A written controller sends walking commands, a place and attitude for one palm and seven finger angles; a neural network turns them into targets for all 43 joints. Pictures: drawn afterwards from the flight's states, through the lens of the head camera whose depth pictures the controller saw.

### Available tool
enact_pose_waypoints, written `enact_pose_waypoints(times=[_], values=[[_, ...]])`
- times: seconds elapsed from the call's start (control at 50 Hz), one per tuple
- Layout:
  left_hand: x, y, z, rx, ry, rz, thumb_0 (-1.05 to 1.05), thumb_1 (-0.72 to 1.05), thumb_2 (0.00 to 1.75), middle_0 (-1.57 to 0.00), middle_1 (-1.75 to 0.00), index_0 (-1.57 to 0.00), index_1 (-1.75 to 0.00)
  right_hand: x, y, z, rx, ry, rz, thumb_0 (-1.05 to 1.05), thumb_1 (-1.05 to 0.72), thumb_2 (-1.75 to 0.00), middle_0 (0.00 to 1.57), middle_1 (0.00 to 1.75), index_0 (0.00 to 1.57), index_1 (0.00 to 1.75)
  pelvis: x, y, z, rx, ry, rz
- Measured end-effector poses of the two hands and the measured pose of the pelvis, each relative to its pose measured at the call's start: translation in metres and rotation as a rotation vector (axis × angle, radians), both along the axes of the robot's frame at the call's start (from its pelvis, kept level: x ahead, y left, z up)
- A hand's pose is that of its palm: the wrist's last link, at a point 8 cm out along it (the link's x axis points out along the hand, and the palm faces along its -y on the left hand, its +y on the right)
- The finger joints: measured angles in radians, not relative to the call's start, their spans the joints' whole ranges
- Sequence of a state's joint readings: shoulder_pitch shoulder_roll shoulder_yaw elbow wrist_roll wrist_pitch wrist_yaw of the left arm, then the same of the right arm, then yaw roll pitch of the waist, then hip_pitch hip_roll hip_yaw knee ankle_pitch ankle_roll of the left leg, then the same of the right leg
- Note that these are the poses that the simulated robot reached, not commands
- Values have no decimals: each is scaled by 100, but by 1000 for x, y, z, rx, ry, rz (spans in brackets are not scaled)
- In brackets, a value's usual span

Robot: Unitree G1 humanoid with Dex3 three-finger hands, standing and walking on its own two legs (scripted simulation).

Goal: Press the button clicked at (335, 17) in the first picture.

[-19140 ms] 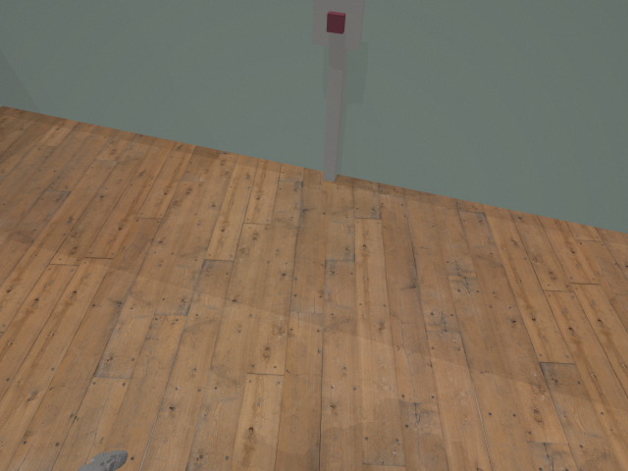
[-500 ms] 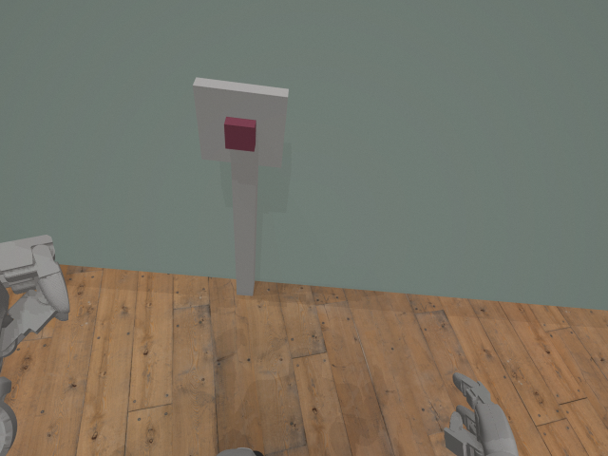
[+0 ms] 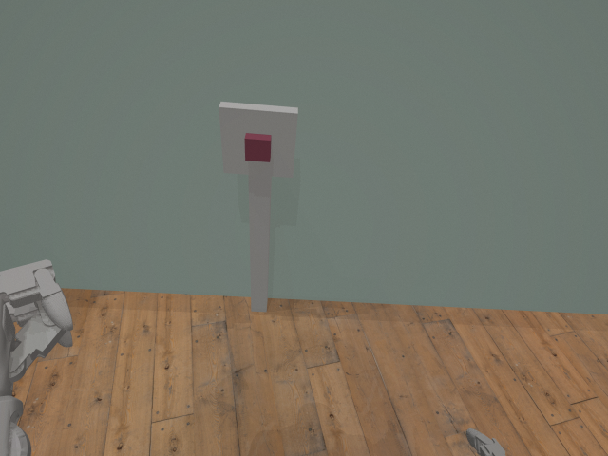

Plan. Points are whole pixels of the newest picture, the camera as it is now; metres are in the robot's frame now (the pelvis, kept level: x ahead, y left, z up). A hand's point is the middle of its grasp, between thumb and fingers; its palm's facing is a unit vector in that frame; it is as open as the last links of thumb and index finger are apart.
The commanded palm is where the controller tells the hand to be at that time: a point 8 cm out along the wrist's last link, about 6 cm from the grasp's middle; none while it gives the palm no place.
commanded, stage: stop stepping back and stand still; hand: left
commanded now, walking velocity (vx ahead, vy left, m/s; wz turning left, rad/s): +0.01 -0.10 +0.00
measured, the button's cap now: (258, 147) +0.79 +0.14 +0.00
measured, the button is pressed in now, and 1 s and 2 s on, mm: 0 0 0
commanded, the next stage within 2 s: let the arm hang, fingers relaxed in 0.90 s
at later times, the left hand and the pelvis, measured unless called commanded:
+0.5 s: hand (80, 337) +0.18 +0.22 +0.18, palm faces +0.39 -0.84 -0.37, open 3.1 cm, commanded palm +0.12 +0.27 +0.19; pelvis -0.01 -0.01 +0.01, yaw +1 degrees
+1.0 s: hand (56, 318) +0.19 +0.25 +0.18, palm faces +0.37 -0.81 -0.45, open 3.1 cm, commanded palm none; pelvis +0.00 +0.01 +0.02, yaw +0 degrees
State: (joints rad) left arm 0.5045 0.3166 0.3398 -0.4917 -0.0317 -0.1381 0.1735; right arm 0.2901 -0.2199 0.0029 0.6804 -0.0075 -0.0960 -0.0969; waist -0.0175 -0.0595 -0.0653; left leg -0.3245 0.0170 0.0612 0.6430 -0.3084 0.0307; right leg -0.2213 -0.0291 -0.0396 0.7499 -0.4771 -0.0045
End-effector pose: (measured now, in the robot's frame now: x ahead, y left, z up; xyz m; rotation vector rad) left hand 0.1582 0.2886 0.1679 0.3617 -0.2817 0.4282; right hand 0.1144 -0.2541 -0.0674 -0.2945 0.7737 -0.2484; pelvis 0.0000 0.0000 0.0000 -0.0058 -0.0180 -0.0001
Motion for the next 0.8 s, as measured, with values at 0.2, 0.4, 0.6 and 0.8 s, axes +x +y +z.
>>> enact_pose_waypoints(times=[0.2,0.4,0.6,0.8], values=[[-27,-36,55,269,13,-158,1,89,89,-131,-150,-131,-150,-11,24,5,146,-81,35,1,-90,-90,20,30,21,30,-19,-13,11,-12,-9,-20],[-37,-20,9,84,152,45,1,89,89,-131,-150,-131,-150,-1,-3,-10,98,28,61,1,-90,-90,20,30,21,30,-19,-17,13,20,-2,-3],[-9,-19,41,203,-12,-88,1,89,89,-131,-150,-131,-150,33,2,16,25,-79,53,1,-90,-90,20,30,20,30,-6,-4,10,11,5,1],[-1,-12,18,145,163,-65,1,89,89,-131,-150,-131,-150,46,36,4,142,-61,88,1,-90,-90,20,30,20,30,3,1,14,-5,19,-9]])
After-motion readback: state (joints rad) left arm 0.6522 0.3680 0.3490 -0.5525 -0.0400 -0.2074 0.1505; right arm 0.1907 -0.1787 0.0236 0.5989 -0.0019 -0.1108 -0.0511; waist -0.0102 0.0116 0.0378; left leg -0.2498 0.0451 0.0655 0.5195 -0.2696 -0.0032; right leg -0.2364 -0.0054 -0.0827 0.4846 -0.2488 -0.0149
